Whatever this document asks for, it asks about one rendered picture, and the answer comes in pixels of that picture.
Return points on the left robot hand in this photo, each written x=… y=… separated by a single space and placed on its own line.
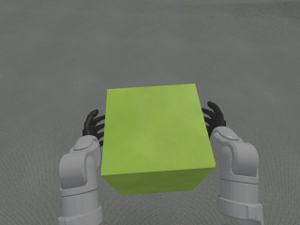
x=90 y=127

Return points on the robot left forearm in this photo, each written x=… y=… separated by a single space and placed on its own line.
x=78 y=183

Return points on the right robot hand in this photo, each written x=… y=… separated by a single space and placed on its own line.
x=217 y=117

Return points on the carton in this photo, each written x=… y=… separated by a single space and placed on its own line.
x=155 y=140

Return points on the robot right forearm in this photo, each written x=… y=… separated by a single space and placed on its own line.
x=238 y=197

